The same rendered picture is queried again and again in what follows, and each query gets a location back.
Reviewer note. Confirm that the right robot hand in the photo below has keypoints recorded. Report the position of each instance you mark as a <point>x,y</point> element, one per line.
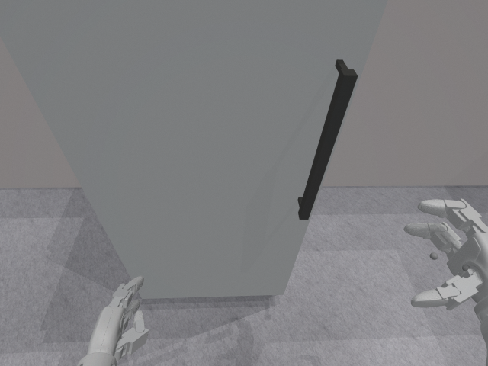
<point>472,283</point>

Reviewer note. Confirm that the left robot hand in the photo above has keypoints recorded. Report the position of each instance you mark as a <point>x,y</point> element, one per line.
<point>113,320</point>

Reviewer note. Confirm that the fridge door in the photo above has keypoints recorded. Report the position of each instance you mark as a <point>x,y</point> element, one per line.
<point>192,125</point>

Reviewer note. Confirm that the handle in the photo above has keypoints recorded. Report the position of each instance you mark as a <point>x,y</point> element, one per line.
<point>339,103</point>

